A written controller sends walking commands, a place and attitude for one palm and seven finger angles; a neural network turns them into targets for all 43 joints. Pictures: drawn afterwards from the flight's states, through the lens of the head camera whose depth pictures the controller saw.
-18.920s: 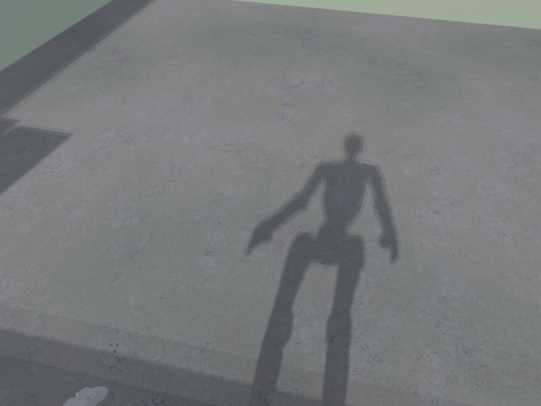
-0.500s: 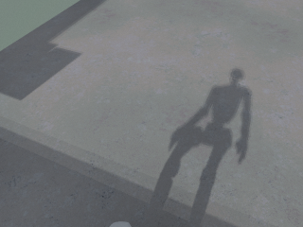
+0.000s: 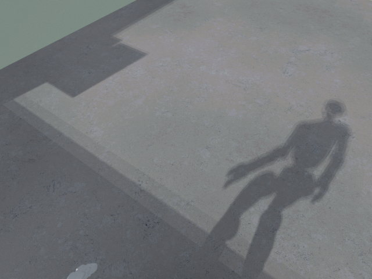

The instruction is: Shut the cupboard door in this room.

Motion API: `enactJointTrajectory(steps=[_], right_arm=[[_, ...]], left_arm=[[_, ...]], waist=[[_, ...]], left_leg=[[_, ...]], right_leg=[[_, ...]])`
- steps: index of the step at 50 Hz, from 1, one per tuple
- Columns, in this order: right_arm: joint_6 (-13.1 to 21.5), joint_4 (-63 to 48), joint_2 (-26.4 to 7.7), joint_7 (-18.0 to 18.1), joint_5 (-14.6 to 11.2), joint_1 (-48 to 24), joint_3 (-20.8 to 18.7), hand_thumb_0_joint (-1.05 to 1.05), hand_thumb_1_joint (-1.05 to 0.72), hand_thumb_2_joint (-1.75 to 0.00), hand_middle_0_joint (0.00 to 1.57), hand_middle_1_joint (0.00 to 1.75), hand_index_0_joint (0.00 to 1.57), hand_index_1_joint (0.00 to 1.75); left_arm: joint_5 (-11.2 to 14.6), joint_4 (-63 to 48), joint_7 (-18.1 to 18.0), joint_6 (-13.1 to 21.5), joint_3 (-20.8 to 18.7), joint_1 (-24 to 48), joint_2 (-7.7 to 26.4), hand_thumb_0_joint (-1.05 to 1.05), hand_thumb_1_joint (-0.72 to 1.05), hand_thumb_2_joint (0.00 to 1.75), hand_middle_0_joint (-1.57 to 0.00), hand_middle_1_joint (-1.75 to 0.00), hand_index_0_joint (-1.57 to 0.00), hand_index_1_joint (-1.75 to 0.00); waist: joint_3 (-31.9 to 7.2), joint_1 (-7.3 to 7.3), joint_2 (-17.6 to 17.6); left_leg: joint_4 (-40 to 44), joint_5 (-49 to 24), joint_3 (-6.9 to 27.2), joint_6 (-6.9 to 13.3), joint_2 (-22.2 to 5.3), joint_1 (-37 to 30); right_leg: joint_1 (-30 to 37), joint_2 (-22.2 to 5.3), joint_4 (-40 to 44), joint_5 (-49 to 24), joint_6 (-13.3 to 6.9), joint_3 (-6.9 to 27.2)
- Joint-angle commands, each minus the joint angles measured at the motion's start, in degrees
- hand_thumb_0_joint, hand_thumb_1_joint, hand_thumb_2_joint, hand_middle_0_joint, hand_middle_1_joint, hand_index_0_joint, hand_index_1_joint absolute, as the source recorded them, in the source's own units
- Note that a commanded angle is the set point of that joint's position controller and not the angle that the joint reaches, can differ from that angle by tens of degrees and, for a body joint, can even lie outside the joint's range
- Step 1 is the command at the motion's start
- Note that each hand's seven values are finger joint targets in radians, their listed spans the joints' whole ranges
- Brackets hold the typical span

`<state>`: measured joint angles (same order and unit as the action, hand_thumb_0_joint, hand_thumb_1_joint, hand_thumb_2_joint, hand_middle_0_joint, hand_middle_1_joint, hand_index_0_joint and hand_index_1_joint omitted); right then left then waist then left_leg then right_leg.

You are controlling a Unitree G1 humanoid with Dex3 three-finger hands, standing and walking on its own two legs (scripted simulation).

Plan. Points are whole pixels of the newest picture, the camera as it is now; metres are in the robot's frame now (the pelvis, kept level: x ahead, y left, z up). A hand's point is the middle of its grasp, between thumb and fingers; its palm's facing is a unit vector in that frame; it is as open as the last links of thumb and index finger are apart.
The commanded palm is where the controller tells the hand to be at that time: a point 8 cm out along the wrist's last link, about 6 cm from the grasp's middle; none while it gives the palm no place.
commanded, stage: turn or walk to find it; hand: left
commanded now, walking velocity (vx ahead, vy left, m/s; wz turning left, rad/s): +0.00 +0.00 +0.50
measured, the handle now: out of the picture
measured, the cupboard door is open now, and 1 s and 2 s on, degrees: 89 89 89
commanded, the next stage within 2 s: none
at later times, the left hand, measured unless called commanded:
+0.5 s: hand out of the picture -0.05 +0.20 -0.17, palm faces +0.31 -0.92 -0.25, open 7.3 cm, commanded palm none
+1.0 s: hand out of the picture +0.00 +0.22 -0.15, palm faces +0.46 -0.85 -0.26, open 7.3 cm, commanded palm none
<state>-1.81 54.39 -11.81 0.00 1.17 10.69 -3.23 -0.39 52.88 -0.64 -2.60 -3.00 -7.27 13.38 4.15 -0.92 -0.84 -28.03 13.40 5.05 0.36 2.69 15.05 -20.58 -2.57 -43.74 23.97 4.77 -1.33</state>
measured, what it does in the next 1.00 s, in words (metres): steps on the spot, turning left: right foot, then left foot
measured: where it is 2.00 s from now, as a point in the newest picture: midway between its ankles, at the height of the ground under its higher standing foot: (141, 266)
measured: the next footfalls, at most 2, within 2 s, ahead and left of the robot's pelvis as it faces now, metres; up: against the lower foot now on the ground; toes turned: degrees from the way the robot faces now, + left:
right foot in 0.04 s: +0.04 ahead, -0.12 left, +0.00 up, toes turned -1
left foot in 0.52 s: -0.03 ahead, +0.12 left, +0.00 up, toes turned +22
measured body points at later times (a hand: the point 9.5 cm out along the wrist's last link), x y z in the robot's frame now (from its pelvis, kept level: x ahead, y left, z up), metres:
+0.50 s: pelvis -0.02 -0.01 +0.00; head +0.03 +0.01 +0.44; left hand -0.06 +0.24 -0.15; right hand +0.13 -0.24 -0.15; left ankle -0.07 +0.11 -0.72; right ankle +0.00 -0.12 -0.74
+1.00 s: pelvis -0.01 -0.02 -0.01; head +0.02 -0.03 +0.44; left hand -0.03 +0.26 -0.13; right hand +0.14 -0.22 -0.16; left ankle -0.07 +0.10 -0.73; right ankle +0.05 -0.11 -0.74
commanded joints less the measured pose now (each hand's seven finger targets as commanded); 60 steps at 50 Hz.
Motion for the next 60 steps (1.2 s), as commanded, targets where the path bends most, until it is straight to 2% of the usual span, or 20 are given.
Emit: enactJointTrajectory(steps=[1, 3, 4, 6, 9, 21, 24, 25, 26, 27, 34, 44, 47, 48, 49, 50, 51, 54, 56, 60], right_arm=[[0.4, -4.5, -10.2, 0.3, -0.3, -1.1, -3.3, 0.00, -0.90, -0.90, 0.20, 0.30, 0.20, 0.30], [0.6, -6.9, -5.5, -0.2, -0.6, -1.1, -2.6, 0.00, -0.90, -0.90, 0.20, 0.30, 0.20, 0.30], [-0.6, -6.1, -8.0, 0.1, 0.1, -0.9, -3.2, 0.00, -0.90, -0.90, 0.20, 0.30, 0.20, 0.30], [-1.1, -3.9, -7.4, -0.6, 0.2, -0.2, -3.3, 0.00, -0.90, -0.90, 0.20, 0.30, 0.20, 0.30], [-1.6, -2.2, -6.3, -1.3, 0.1, 2.2, -2.9, 0.00, -0.90, -0.90, 0.20, 0.30, 0.20, 0.30], [-0.4, -3.9, -4.7, -1.0, -0.8, -5.5, -0.8, 0.00, -0.90, -0.90, 0.20, 0.30, 0.20, 0.30], [0.4, -3.1, -5.6, -0.9, -0.7, -1.3, -0.9, 0.00, -0.90, -0.90, 0.20, 0.30, 0.20, 0.30], [1.0, -2.6, -7.8, -1.0, -0.5, 1.1, -1.4, 0.00, -0.90, -0.90, 0.20, 0.30, 0.20, 0.30], [1.5, -2.8, -13.9, -0.7, 0.0, 3.0, -2.9, 0.00, -0.90, -0.90, 0.20, 0.30, 0.20, 0.30], [0.9, -2.0, -17.5, -0.5, -0.3, 6.2, -3.6, 0.00, -0.90, -0.90, 0.20, 0.30, 0.20, 0.30], [1.6, -3.6, -11.5, 0.7, -0.3, -0.9, -1.9, 0.00, -0.90, -0.90, 0.20, 0.30, 0.20, 0.30], [1.5, -3.5, -12.1, 0.1, 0.5, 2.9, -3.1, 0.00, -0.90, -0.90, 0.20, 0.30, 0.20, 0.30], [1.5, -3.9, -11.6, 0.2, 0.3, 0.3, -3.0, 0.00, -0.90, -0.90, 0.20, 0.30, 0.20, 0.30], [1.6, -4.4, -10.1, 0.3, 0.1, -1.3, -2.8, 0.00, -0.90, -0.90, 0.20, 0.30, 0.20, 0.30], [1.9, -5.4, -5.3, 0.0, -0.6, -0.7, -1.9, 0.00, -0.90, -0.90, 0.20, 0.30, 0.20, 0.30], [2.3, -7.6, -5.3, -0.2, 0.0, -4.4, -1.7, 0.00, -0.90, -0.90, 0.20, 0.30, 0.20, 0.30], [1.9, -7.6, -7.4, -0.7, 0.6, -5.0, -2.3, 0.00, -0.90, -0.90, 0.20, 0.30, 0.20, 0.30], [0.8, -2.8, -6.0, -2.3, 0.9, 0.8, -2.9, 0.00, -0.90, -0.90, 0.20, 0.30, 0.20, 0.30], [0.6, -1.1, -4.3, -2.5, 0.8, 3.7, -2.4, 0.00, -0.90, -0.90, 0.20, 0.30, 0.20, 0.30], [0.6, -1.4, -2.9, -2.7, 0.6, 0.9, -2.1, 0.00, -0.90, -0.90, 0.20, 0.30, 0.20, 0.30]], left_arm=[[0.0, -2.8, -0.6, 2.4, -1.6, -8.0, 6.3, 0.00, 0.90, 0.90, -0.20, -0.30, -0.20, -0.30], [-1.2, -3.4, -1.2, 3.1, -2.8, -9.8, 13.7, 0.00, 0.90, 0.90, -0.20, -0.30, -0.20, -0.30], [-0.5, -3.9, -1.6, 3.3, -3.2, -9.1, 12.2, 0.00, 0.90, 0.90, -0.20, -0.30, -0.20, -0.30], [-0.5, -5.4, -1.4, 3.2, -2.3, -2.8, 8.9, 0.00, 0.90, 0.90, -0.20, -0.30, -0.20, -0.30], [-0.7, -5.7, -1.3, 3.5, -1.5, -1.2, 6.6, 0.00, 0.90, 0.90, -0.20, -0.30, -0.20, -0.30], [-1.4, -1.4, -0.9, 2.7, -2.9, -10.2, 11.1, 0.00, 0.90, 0.90, -0.20, -0.30, -0.20, -0.30], [-0.9, -0.9, -0.9, 2.3, -3.1, -8.1, 11.2, 0.00, 0.90, 0.90, -0.20, -0.30, -0.20, -0.30], [-0.4, -1.2, -0.7, 2.0, -3.1, -8.3, 10.2, 0.00, 0.90, 0.90, -0.20, -0.30, -0.20, -0.30], [0.0, -2.8, -0.3, 1.5, -2.6, -9.1, 6.9, 0.00, 0.90, 0.90, -0.20, -0.30, -0.20, -0.30], [-0.5, -5.0, -0.2, 1.3, -1.2, -5.7, 4.8, 0.00, 0.90, 0.90, -0.20, -0.30, -0.20, -0.30], [-0.4, -1.7, 0.3, 0.7, -1.9, -3.8, 6.1, 0.00, 0.90, 0.90, -0.20, -0.30, -0.20, -0.30], [-0.6, -5.5, 1.4, 2.0, -1.1, 1.6, 4.9, 0.00, 0.90, 0.90, -0.20, -0.30, -0.20, -0.30], [-0.6, -3.4, 1.9, 2.9, -1.4, -5.9, 4.7, 0.00, 0.90, 0.90, -0.20, -0.30, -0.20, -0.30], [-0.8, -1.7, 1.8, 3.6, -2.1, -11.9, 6.3, 0.00, 0.90, 0.90, -0.20, -0.30, -0.20, -0.30], [-1.8, -0.8, 1.0, 4.2, -3.1, -16.7, 11.7, 0.00, 0.90, 0.90, -0.20, -0.30, -0.20, -0.30], [-1.0, -1.2, 0.4, 3.9, -2.8, -17.9, 13.6, 0.00, 0.90, 0.90, -0.20, -0.30, -0.20, -0.30], [-0.6, -1.7, 0.0, 4.5, -3.3, -15.9, 13.5, 0.00, 0.90, 0.90, -0.20, -0.30, -0.20, -0.30], [-0.6, -2.2, 0.0, 5.8, -1.4, -7.6, 6.6, 0.00, 0.90, 0.90, -0.20, -0.30, -0.20, -0.30], [-0.6, -1.1, 0.0, 6.6, -0.8, -9.9, 4.2, 0.00, 0.90, 0.90, -0.20, -0.30, -0.20, -0.30], [-0.9, 2.5, -0.3, 7.2, -0.4, -16.7, 2.7, 0.00, 0.90, 0.90, -0.20, -0.30, -0.20, -0.30]], waist=[[-8.3, 2.96, -4.2], [-7.1, 4.00, 17.0], [-6.7, 3.83, 17.9], [-2.3, 0.68, 8.4], [-2.0, -0.57, 9.6], [-6.4, 4.32, 12.9], [-8.4, 1.56, 11.4], [-9.7, -0.12, 5.7], [-10.4, -1.07, -10.6], [-9.7, -2.90, -16.3], [-5.3, 0.67, -7.0], [-4.0, -1.74, -9.4], [-4.7, 2.20, -8.4], [-5.7, 5.40, -3.4], [-6.7, 7.45, 13.0], [-2.1, 8.48, 17.2], [0.3, 6.84, 15.7], [4.1, 0.37, 7.3], [1.7, 0.37, 8.8], [2.2, 1.81, 8.8]], left_leg=[[-1.4, -15.3, 12.7, 4.4, -9.5, 3.5], [-22.9, 19.9, -1.1, -2.0, 2.3, 19.2], [-32.5, 20.7, 2.2, -1.7, -0.6, 17.3], [-41.6, 13.5, 1.3, -2.1, -2.6, 18.0], [-43.4, 7.4, -1.2, -3.6, -3.8, 16.6], [-16.1, 13.8, -9.0, -3.6, -4.1, 8.9], [-1.3, 3.9, -10.4, -2.7, -4.3, -0.2], [6.3, -4.7, -8.2, -1.6, -6.0, -8.8], [8.0, -20.8, 9.4, 4.0, -19.0, -18.3], [7.9, -35.8, 15.5, 10.3, -27.3, -18.1], [8.9, -25.8, 5.0, 7.5, -15.3, -8.9], [11.3, 3.8, 16.2, 9.4, -15.0, -5.8], [7.1, 11.0, 16.2, 7.6, -11.8, 4.5], [-0.2, 15.7, 13.3, 5.3, -8.0, 12.9], [-16.7, 20.8, 3.9, 1.3, -0.5, 27.2], [-28.6, 21.9, -0.7, -0.2, 0.0, 32.7], [-35.5, 17.2, 1.8, 0.0, -3.2, 31.8], [-42.7, 3.2, -0.3, -1.1, -6.1, 26.0], [-43.3, -1.8, -2.5, -2.1, -5.7, 25.0], [-41.9, -4.9, -4.5, -2.6, -6.6, 28.8]], right_leg=[[15.1, -1.0, 21.5, -12.8, -1.1, -0.5], [20.8, -24.3, 27.3, -21.7, -11.3, 20.9], [13.9, -25.3, 28.8, -20.4, -13.2, 21.3], [10.1, -19.2, 26.9, -18.8, -12.7, 12.1], [9.3, -15.4, 26.1, -21.3, -10.6, 3.1], [18.7, -18.7, 19.8, -37.0, -12.7, -1.9], [16.1, -17.9, 13.4, -34.2, -9.2, -5.8], [9.6, -16.2, 6.8, -28.5, -6.2, -8.3], [-5.7, -8.6, -4.4, -5.6, -1.6, -11.0], [-12.3, -5.4, -12.9, 15.1, -0.3, -7.8], [-10.1, -4.2, -20.9, -1.9, 0.5, -0.4], [-5.0, -0.8, 0.3, 2.2, 0.0, -1.8], [10.4, 1.9, 12.6, -3.1, -0.9, -4.2], [21.6, 0.0, 20.4, -5.4, -1.6, -2.6], [32.6, -14.4, 29.4, 8.5, -5.5, 13.3], [26.2, -25.8, 35.8, 16.8, -9.4, 27.1], [18.3, -27.1, 39.1, 23.0, -10.6, 31.1], [9.1, -18.8, 37.3, 10.4, -6.6, 11.8], [13.0, -14.5, 35.0, -3.9, -5.5, 1.9], [18.4, -14.4, 33.7, -15.5, -6.1, -3.5]])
